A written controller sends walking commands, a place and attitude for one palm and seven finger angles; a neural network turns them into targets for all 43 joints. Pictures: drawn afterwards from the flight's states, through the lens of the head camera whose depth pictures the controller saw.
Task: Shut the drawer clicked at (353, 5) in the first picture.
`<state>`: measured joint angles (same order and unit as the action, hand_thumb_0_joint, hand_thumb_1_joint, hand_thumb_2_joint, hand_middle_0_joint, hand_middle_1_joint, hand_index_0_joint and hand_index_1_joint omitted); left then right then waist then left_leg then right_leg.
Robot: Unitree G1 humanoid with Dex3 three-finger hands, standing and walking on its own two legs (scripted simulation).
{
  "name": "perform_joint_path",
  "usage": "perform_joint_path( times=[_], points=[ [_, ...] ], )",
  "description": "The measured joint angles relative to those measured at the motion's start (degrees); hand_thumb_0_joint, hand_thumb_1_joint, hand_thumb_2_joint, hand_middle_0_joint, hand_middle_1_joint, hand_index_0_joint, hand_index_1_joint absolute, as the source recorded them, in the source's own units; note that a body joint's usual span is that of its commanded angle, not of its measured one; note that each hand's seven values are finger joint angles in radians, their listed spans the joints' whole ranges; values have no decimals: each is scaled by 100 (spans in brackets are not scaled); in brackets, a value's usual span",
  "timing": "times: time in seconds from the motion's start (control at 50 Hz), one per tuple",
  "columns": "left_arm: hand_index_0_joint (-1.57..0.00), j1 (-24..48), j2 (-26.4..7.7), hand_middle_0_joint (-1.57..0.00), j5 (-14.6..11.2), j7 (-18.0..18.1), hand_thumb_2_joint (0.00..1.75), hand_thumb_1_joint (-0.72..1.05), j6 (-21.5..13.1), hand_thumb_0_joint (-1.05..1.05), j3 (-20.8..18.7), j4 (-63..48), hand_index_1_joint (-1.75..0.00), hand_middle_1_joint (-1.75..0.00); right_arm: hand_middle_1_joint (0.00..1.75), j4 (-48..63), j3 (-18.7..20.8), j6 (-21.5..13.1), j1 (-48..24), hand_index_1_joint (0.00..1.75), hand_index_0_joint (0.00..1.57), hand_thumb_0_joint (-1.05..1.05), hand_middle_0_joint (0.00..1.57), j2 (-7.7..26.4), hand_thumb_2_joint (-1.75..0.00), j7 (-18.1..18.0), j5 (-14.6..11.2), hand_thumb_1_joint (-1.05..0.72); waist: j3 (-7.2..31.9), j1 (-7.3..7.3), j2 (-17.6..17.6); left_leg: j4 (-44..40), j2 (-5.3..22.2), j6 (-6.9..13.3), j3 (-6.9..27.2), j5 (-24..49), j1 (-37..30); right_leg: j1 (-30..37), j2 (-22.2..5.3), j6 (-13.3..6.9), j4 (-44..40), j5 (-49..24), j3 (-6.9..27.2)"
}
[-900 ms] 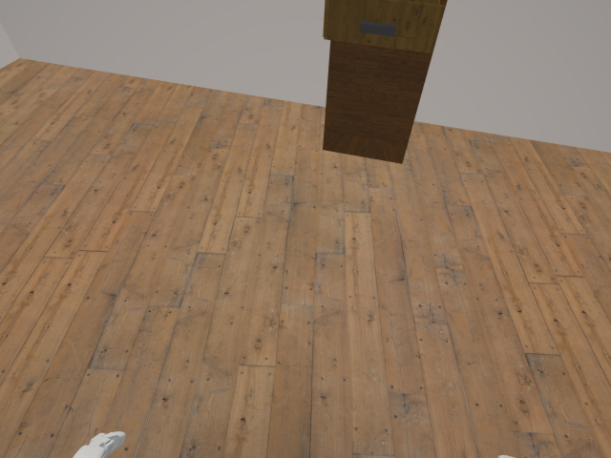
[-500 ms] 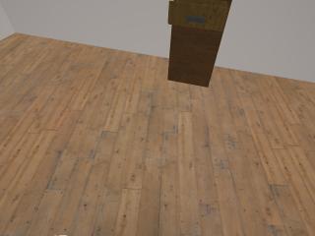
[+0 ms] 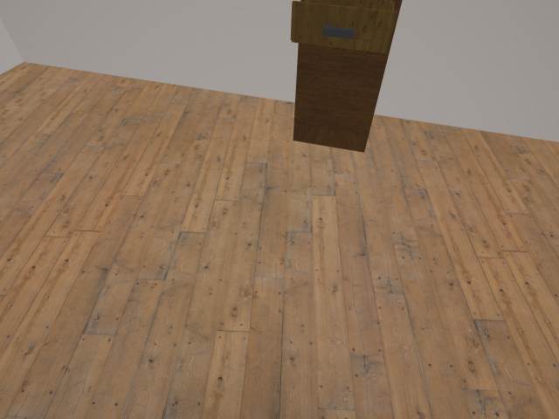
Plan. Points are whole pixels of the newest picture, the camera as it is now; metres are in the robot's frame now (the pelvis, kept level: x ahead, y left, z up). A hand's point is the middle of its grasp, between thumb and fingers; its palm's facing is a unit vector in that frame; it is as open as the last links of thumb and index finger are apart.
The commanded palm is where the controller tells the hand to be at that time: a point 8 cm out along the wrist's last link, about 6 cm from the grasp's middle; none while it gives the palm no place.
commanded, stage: stand and wait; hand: left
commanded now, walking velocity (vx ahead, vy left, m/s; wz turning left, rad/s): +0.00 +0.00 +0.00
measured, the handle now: (339, 30) +1.44 -0.15 +0.00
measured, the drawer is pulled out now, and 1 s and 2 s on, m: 0.30 0.30 0.30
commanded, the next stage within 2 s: look at it before walking up in 0.02 s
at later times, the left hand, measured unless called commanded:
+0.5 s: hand out of the picture +0.08 +0.24 -0.16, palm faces -0.03 -0.95 -0.33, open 7.4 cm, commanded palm none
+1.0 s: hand out of the picture +0.06 +0.21 -0.18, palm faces -0.07 -0.97 -0.24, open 7.4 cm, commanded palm none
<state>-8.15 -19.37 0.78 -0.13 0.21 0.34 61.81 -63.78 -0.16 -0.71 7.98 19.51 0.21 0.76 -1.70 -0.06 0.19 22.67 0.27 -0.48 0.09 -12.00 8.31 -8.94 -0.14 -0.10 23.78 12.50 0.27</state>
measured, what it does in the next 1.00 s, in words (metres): stands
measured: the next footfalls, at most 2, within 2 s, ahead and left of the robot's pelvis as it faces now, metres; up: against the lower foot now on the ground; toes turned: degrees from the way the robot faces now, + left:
left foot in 1.56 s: +0.44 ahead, +0.03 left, +0.00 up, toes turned -6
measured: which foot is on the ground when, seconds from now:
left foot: down 0.00-1.00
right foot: down 0.00-1.00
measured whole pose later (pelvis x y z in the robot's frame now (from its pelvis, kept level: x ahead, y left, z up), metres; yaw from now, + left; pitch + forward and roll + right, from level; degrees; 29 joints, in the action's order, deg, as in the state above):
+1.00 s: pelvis +0.04 -0.01 -0.01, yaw -5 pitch -1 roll +1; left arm -17.1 -14.9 1.5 -1.3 1.5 -0.8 61.8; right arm -62.8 0.5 -0.7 13.4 14.3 0.4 1.4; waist 0.9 1.1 0.9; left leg 28.5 1.9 -0.8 -4.5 -20.0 7.4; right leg -12.6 0.8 -1.4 35.0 22.5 2.2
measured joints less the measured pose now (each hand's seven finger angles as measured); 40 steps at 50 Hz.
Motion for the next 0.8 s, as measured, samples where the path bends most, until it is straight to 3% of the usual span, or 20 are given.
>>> perform_joint_path(
  times=[0.8],
  points=[
    [-20, 6, 8, -20, 0, 44, 90, 91, -33, 0, -7, 51, -30, -30, 30, -15, -11, -10, -161, 30, 20, 0, 20, -33, -90, -29, 1, -90, 3, 39, 26, -139, 42, -26, -28, -25, -122, 123, 40, -10, -174, -9, 27]
  ],
)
